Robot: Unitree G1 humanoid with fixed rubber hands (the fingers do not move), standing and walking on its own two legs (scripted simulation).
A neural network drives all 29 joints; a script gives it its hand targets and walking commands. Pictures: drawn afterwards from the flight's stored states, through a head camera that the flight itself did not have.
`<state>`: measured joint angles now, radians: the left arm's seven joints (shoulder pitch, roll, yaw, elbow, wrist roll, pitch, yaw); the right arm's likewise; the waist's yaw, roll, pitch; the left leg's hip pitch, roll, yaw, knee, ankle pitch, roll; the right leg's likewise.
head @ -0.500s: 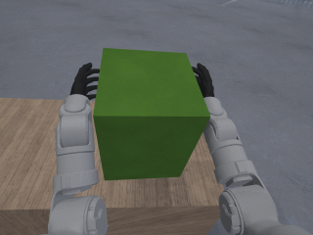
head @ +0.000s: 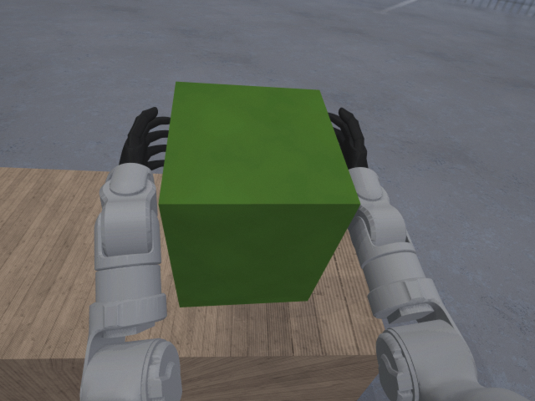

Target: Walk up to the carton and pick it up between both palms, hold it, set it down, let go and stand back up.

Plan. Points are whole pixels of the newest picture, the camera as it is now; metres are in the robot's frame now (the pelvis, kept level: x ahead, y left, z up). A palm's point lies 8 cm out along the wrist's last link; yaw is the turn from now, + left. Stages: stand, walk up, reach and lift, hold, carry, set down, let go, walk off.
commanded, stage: set down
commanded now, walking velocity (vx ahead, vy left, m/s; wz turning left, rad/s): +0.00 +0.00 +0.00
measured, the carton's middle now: (247, 201) +0.35 +0.01 +0.15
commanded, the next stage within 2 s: none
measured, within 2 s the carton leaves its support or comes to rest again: neither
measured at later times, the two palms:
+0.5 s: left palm (136, 188) +0.36 +0.17 +0.16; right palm (332, 182) +0.38 -0.12 +0.17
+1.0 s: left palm (142, 201) +0.36 +0.16 +0.14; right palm (329, 189) +0.39 -0.13 +0.15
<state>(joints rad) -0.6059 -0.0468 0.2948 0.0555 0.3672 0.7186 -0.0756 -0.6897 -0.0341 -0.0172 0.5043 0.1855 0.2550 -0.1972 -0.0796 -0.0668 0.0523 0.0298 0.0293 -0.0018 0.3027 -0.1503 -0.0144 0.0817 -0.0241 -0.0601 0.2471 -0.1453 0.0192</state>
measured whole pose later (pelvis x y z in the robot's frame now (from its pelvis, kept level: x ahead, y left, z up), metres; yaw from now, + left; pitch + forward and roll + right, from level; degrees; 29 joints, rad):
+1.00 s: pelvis +0.02 +0.00 +0.00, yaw -1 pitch -8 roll +0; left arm -0.48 -0.11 0.30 0.20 0.37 0.40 -0.02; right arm -0.59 0.00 -0.07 0.68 0.02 -0.10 -0.14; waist 0.01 -0.06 0.09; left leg 0.01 0.04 0.01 0.29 -0.16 -0.03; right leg 0.06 -0.02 -0.05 0.24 -0.16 0.01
